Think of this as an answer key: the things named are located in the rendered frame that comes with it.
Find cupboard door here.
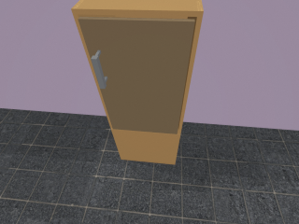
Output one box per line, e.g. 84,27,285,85
78,17,195,134

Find handle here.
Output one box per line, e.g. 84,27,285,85
91,49,108,89

